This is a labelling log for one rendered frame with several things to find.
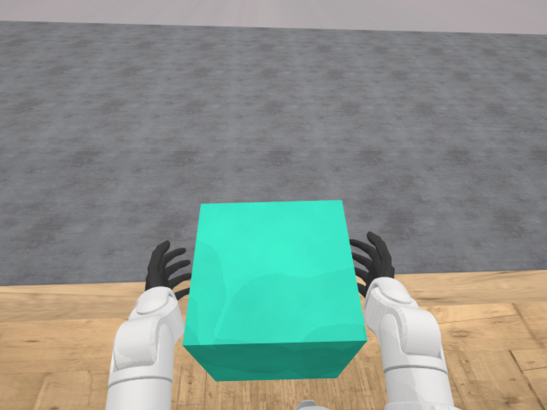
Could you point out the carton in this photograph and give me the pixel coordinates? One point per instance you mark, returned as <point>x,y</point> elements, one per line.
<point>273,292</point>

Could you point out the right robot hand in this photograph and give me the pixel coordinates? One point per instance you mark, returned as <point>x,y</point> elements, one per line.
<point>380,265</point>

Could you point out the robot right forearm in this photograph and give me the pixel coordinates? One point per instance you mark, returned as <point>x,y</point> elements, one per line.
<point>411,349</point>

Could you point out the left robot hand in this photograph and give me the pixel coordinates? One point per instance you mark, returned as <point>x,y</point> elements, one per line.
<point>157,273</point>

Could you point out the robot left forearm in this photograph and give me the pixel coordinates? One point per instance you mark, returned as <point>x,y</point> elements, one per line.
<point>142,365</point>

